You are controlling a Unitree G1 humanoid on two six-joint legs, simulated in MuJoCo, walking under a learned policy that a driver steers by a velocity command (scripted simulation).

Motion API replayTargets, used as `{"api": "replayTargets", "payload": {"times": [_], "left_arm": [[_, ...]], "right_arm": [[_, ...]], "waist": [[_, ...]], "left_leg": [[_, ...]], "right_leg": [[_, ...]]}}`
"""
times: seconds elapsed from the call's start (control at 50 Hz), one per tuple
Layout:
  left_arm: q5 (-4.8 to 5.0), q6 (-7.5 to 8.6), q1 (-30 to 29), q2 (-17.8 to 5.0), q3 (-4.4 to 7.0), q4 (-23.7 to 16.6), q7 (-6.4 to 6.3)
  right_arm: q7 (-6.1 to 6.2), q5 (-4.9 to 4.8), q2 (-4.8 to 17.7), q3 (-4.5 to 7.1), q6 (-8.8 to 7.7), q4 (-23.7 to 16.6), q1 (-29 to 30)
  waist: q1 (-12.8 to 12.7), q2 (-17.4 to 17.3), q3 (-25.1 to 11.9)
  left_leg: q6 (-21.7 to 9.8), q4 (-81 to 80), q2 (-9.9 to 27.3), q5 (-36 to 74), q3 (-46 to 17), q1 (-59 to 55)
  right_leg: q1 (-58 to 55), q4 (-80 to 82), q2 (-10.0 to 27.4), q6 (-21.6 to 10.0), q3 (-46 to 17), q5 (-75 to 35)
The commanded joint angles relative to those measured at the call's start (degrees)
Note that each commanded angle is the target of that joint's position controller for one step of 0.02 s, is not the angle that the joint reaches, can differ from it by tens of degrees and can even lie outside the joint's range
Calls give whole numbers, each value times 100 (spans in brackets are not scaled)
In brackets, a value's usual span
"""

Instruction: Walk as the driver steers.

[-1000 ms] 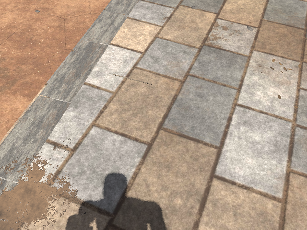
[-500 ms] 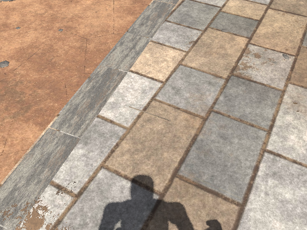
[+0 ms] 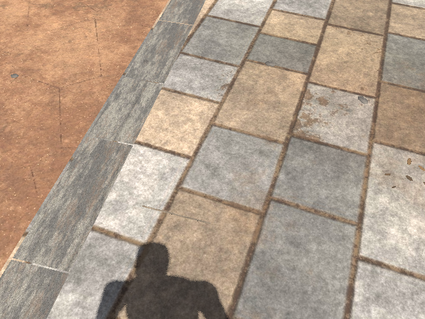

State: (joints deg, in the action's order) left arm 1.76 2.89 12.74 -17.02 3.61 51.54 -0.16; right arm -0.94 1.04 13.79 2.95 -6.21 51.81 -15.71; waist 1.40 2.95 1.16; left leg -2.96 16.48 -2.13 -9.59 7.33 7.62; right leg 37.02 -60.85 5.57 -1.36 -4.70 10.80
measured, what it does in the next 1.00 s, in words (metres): walks ahead, turning right: right foot, then left foot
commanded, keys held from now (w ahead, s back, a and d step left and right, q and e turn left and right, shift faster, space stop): w+e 1.00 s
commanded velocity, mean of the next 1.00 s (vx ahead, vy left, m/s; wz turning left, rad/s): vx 0.50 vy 0.00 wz -0.54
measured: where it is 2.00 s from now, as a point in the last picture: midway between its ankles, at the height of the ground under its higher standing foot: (349, 197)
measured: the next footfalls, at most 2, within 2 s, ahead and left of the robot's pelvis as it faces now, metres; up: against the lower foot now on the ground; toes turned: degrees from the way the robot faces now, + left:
right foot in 0.30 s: +0.33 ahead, -0.15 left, +0.00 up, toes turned -12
left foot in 0.78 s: +0.66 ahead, -0.05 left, +0.00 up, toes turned -30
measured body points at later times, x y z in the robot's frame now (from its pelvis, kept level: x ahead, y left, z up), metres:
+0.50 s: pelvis +0.28 -0.08 +0.00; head +0.31 -0.10 +0.44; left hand +0.44 +0.17 -0.12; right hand +0.37 -0.38 -0.11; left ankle +0.35 +0.09 -0.67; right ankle +0.29 -0.14 -0.75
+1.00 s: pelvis +0.56 -0.12 +0.00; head +0.59 -0.13 +0.44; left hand +0.83 +0.04 -0.11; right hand +0.48 -0.40 -0.12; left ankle +0.62 -0.03 -0.75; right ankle +0.50 -0.25 -0.67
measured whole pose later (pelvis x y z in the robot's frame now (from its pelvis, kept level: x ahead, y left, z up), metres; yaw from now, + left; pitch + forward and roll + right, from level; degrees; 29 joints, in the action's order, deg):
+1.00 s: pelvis +0.56 -0.12 +0.00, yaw -34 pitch +1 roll +2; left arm 1.6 0.8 14.1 -18.0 4.7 38.8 -0.2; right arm -0.4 0.5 14.9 3.7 -5.9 46.0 -14.8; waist 1.9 2.8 1.5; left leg -1.3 20.5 -1.2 -10.8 5.5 11.1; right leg 34.8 -64.1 4.0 -0.3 -3.5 17.5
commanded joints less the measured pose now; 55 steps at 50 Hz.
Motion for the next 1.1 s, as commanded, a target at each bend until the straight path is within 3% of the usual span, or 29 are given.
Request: {"api": "replayTargets", "payload": {"times": [0.02,0.1,0.18,0.24,0.26,0.28,0.3,0.32,0.34,0.36,0.38,0.4,0.42,0.48,0.52,0.6,0.7,0.74,0.76,0.78,0.8,0.82,0.84,0.86,0.88,0.9,0.96,1.02,1.1], "left_arm": [[-47,3,68,-176,64,-320,19],[-94,41,-741,-9,-18,-636,168],[-77,30,-1289,-23,-36,-1037,315],[-60,1,-1078,-236,71,-1199,401],[-47,-17,-638,-390,163,-1143,402],[-24,-22,176,-647,319,-965,367],[-26,-67,1129,-1108,531,-745,247],[23,-60,1115,-1711,622,-743,176],[-51,5,1319,-1346,497,-901,180],[-106,69,1111,-1004,410,-882,169],[-77,115,714,-799,354,-952,165],[-72,124,273,-608,293,-1059,167],[-128,130,30,-477,237,-1165,148],[-106,139,27,-631,263,-1218,68],[-87,129,207,-817,318,-1194,-14],[-48,47,554,-842,335,-1129,-73],[-21,-28,847,-756,321,-1033,-103],[-43,-67,713,-737,320,-1084,-119],[-64,-65,637,-579,261,-1144,-107],[-140,-42,591,-268,137,-1270,-80],[17,11,1414,73,30,-1417,-72],[75,19,1442,-498,101,-1298,-88],[52,-11,847,-854,201,-1344,-85],[-9,-41,512,-834,212,-1420,-95],[-71,-41,299,-759,225,-1504,-78],[-54,-62,325,-643,230,-1537,-41],[2,-155,273,-333,169,-1648,6],[-49,-173,-22,-251,129,-1803,31],[-42,-103,-612,-160,70,-1924,167]], "right_arm": [[89,19,779,163,-109,-281,311],[189,-46,940,189,-57,-176,98],[220,-145,1058,250,129,-5,-255],[273,-183,1269,321,277,-80,-93],[300,-181,1336,341,332,-117,-34],[319,-193,1357,337,379,-162,75],[333,-139,1278,289,348,-269,42],[198,70,315,0,170,-545,-560],[95,-177,675,21,-115,-660,-68],[36,-386,959,97,-268,-838,559],[56,-341,932,76,-332,-873,679],[104,-184,952,116,-321,-811,699],[115,-111,1021,168,-252,-797,591],[122,-21,824,158,-52,-885,536],[142,8,690,106,-6,-1054,954],[77,-64,533,29,-39,-1307,1742],[-20,-147,850,129,-138,-1505,1986],[-22,-148,972,203,-202,-1406,1531],[9,-97,1120,287,-233,-1278,966],[57,2,1423,375,-246,-1200,92],[51,47,1843,492,-156,-1000,-489],[19,-107,1338,386,-118,-1058,-411],[46,-126,967,287,-75,-1144,-151],[57,-71,875,239,-27,-1182,138],[60,-41,768,202,0,-1138,315],[72,5,703,166,-5,-1113,386],[63,-71,770,214,-62,-981,385],[75,-73,1007,296,-68,-869,310],[105,-105,1150,322,11,-764,243]], "waist": [[-173,-655,107],[112,-523,318],[249,-471,458],[-45,-714,126],[-312,-813,-163],[-774,-749,-587],[-1176,-289,-1122],[-473,1239,-1579],[-817,732,-2337],[-932,410,-1536],[-681,-102,-1035],[-414,-379,-667],[-205,-311,-539],[-20,-252,-322],[-125,-199,-165],[-486,82,-103],[-507,270,-132],[-226,445,-241],[61,405,-585],[446,-70,-1358],[132,-1999,-2135],[212,-1736,-1871],[365,-1138,-1101],[284,-739,-652],[184,-691,-299],[44,-806,-184],[-43,-921,-44],[-16,-729,-43],[187,-661,85]], "left_leg": [[-741,-1027,1521,1366,-540,73],[-615,-1125,1515,1383,-2,-158],[-552,-687,1850,1997,179,-1232],[-375,242,1908,4322,403,-1566],[-305,950,1859,5136,470,-1524],[-156,2061,1673,5257,590,-1167],[95,3722,1417,3826,599,107],[469,5806,207,-1833,196,2821],[390,6601,-67,-2498,-1166,3645],[216,6501,287,-1956,-1317,4150],[133,5969,565,-1422,-1294,3968],[175,5430,745,-1164,-1256,3539],[229,5134,859,-1001,-1286,3089],[497,4320,870,-734,-1122,2735],[653,3484,757,-60,-1011,2747],[675,1806,353,1468,-914,2158],[466,1099,233,1040,-1197,2008],[265,893,196,663,-1108,1435],[79,774,306,700,-1115,534],[-296,934,1200,440,-1926,-939],[-1248,506,2510,-745,-4525,-2894],[-1215,176,2671,-2013,-5249,-2811],[-941,82,2420,-1993,-4356,-2123],[-771,7,2179,-1289,-3582,-1400],[-733,-130,1963,-661,-3045,-811],[-681,-290,1803,-330,-2613,-413],[-786,-655,1709,282,-1829,-46],[-862,-774,1791,957,-1276,-212],[-651,-770,1608,1294,-426,-346]], "right_leg": [[255,695,127,67,-201,-949],[54,1959,47,7,308,-1734],[492,2447,-22,-188,520,-1189],[-202,2492,-432,-470,988,-316],[-822,2463,-665,-601,1142,-47],[-1968,2784,-912,-794,1191,-242],[-3731,3023,-547,-1099,312,-312],[-5782,3356,964,-2179,-2820,228],[-6294,4313,1407,-2529,-4442,913],[-5837,4431,1227,-2155,-3594,546],[-4974,4406,975,-1904,-2835,36],[-4069,4474,745,-1741,-2271,-590],[-3477,4600,587,-1692,-1937,-1071],[-2658,4838,390,-1694,-1465,-1728],[-2363,4891,195,-1581,-1152,-1807],[-2090,4734,-160,-1165,-907,-1113],[-2901,4051,170,-1010,-1718,-629],[-3014,3610,161,-897,-1915,-926],[-2846,3002,-109,-732,-1761,-1228],[-2163,1505,-446,-515,-1325,-666],[-96,-361,-1246,-104,-561,2002],[697,-1214,-787,-34,-663,2252],[924,-1461,-573,12,-585,1718],[773,-1399,-373,52,-376,1298],[660,-1137,-216,65,-349,1019],[402,-972,-59,49,-324,852],[297,-480,110,104,-130,686],[512,194,180,179,-89,72],[218,1464,82,112,236,-1048]]}}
